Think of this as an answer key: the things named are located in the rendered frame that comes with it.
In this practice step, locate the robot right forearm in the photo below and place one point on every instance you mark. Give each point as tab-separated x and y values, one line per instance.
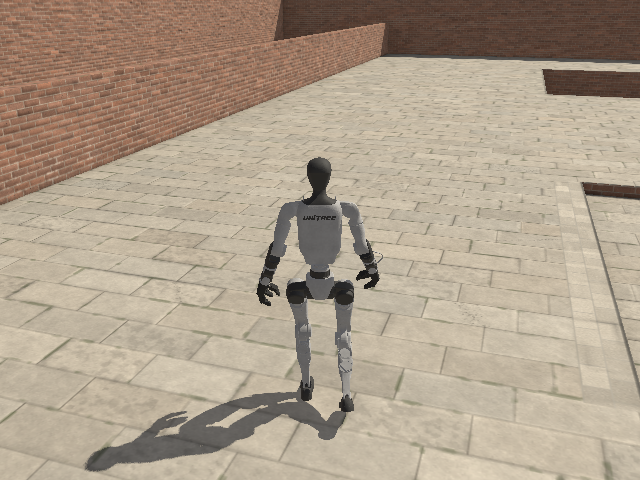
369	260

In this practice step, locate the right robot hand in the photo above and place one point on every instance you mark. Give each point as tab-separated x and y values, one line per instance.
364	274

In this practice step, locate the robot left shin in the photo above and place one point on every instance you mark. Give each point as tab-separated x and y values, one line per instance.
303	349

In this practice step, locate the right robot upper arm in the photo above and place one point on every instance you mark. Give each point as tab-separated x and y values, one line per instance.
350	210

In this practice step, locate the left robot upper arm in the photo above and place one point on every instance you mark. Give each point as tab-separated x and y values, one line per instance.
288	211

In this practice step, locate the left robot thigh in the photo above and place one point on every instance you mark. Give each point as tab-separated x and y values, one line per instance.
297	298

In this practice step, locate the left robot hand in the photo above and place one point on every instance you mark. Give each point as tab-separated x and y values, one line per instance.
262	289

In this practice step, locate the robot left forearm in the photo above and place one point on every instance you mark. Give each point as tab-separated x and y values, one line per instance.
269	268

